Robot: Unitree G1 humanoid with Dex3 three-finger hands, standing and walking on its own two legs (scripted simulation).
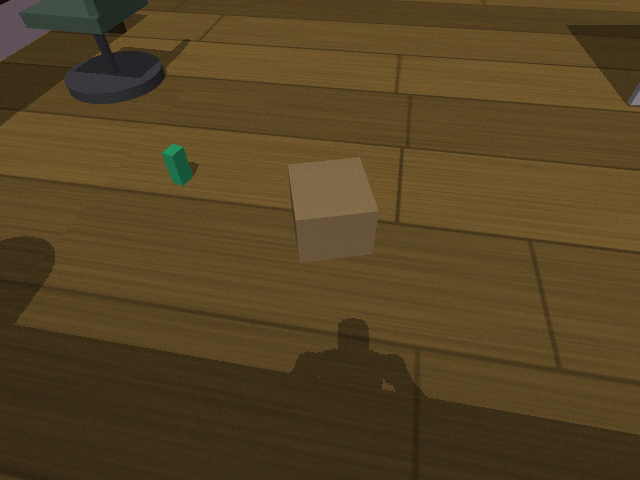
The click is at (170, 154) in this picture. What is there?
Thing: carton on end
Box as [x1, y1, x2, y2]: [162, 144, 192, 185]
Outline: 172,144 162,152 162,155 173,182 183,185 192,176 183,148 181,146
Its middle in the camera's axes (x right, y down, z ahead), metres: -0.70 -0.35 +1.87
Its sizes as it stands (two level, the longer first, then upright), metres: 0.081 0.062 0.181
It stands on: the floor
